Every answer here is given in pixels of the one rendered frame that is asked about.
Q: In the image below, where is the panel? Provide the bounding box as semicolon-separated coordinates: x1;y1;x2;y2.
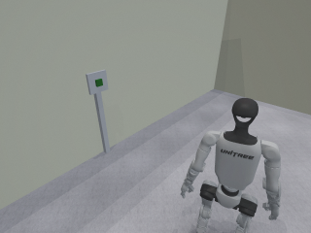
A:
86;69;110;153

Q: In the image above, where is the robot right upper arm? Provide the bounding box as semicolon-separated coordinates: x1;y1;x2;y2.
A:
260;140;281;193

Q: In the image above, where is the right robot forearm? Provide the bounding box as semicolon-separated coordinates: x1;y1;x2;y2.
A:
266;180;281;210

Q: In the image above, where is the robot left upper arm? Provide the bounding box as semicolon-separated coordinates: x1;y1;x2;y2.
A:
191;130;221;173

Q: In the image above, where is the left robot forearm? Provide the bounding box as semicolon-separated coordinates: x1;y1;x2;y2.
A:
184;159;199;186

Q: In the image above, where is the humanoid robot head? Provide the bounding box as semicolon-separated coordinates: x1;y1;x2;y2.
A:
224;98;259;146

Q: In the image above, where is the humanoid robot torso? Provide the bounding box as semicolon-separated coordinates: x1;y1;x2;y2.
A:
215;130;261;210

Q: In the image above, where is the button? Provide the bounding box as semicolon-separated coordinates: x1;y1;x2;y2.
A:
95;79;103;87

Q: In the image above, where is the right robot hand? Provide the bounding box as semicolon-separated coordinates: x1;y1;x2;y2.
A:
262;202;279;220

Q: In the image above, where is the left robot hand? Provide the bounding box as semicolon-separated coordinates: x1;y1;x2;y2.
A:
180;183;194;199

